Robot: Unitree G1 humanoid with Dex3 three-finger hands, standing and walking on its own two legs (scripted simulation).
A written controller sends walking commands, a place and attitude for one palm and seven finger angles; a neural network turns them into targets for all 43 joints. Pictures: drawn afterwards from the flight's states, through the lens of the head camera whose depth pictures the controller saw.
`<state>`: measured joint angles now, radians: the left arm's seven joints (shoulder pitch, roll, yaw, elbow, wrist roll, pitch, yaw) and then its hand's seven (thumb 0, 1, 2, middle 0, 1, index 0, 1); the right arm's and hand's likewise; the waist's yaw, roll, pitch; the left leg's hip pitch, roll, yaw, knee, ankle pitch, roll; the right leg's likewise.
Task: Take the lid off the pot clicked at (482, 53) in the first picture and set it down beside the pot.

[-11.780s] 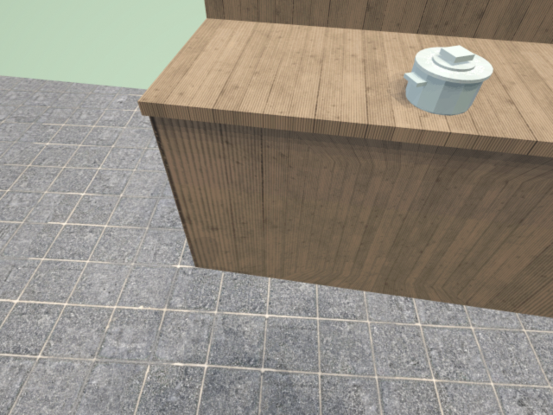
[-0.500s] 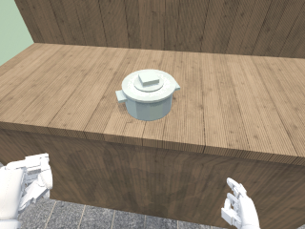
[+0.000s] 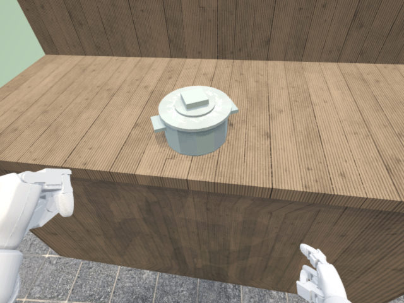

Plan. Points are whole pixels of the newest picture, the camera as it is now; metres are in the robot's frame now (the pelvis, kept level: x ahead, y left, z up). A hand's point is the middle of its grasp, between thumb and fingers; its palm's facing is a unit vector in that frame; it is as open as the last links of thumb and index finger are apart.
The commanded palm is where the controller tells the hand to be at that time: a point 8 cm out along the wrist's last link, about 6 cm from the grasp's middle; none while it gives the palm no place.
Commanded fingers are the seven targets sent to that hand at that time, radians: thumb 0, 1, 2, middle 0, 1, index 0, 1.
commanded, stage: reach forward and open the fingers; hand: left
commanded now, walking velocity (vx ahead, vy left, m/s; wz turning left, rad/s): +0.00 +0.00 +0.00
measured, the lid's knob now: (194, 98) +0.51 +0.10 +0.16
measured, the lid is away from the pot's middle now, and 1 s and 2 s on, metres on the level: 0.00 0.00 0.00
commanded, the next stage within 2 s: move the open hand above the knob in 0.96 s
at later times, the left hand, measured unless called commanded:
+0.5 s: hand (41, 192) +0.21 +0.28 +0.18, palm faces -0.14 +0.02 -0.99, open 5.7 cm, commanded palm +0.19 +0.27 +0.25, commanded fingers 0.00 -0.18 1.57 -0.94 -0.33 -0.94 -0.33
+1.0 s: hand (53, 162) +0.25 +0.27 +0.21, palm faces -0.06 +0.02 -1.00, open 10.1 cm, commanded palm +0.22 +0.26 +0.28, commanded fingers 0.00 -0.38 1.61 -0.85 -0.08 -0.85 -0.08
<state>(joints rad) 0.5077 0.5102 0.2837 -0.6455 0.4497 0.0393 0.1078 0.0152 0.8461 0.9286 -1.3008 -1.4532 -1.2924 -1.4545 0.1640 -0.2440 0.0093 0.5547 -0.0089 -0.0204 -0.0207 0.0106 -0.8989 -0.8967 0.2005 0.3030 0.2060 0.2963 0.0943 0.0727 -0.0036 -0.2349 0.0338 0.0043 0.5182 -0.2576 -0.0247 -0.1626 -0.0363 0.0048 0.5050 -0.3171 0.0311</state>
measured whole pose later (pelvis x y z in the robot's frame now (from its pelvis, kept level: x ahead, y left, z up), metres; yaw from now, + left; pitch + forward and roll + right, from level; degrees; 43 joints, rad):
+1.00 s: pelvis -0.05 +0.01 +0.00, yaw +1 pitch -3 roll +0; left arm -0.28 0.74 0.05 -0.12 0.72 0.07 -0.45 0.00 -0.37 1.61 -0.87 -0.10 -0.86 -0.10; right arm 0.13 -0.28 0.03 0.57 0.05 0.01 -0.01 0.01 -0.90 -0.90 0.20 0.30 0.20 0.30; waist 0.07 0.12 0.03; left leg -0.26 0.00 -0.01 0.45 -0.14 0.00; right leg -0.20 -0.07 0.00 0.49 -0.23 0.05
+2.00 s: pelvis -0.02 +0.00 +0.00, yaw +1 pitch +0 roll +1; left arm -0.82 0.52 -0.24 0.30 0.82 0.25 -0.50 0.00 -0.37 1.61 -0.87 -0.08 -0.86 -0.09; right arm 0.14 -0.29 0.02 0.61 0.06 0.09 0.02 0.01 -0.90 -0.90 0.20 0.30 0.20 0.30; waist 0.01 0.10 0.00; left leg -0.28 -0.01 0.00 0.46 -0.18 -0.01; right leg -0.24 -0.08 0.00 0.53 -0.29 0.04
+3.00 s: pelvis +0.00 +0.01 +0.00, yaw -1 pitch +5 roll +2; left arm -1.21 0.37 -0.27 0.86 0.89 0.27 -0.43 0.00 -0.37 1.61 -0.86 -0.08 -0.86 -0.09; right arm 0.26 -0.28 -0.01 0.69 0.05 0.08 0.01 0.01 -0.90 -0.90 0.20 0.30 0.20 0.30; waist -0.07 0.08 -0.04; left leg -0.30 0.00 0.03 0.41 -0.19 0.00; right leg -0.28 -0.07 0.04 0.49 -0.29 0.04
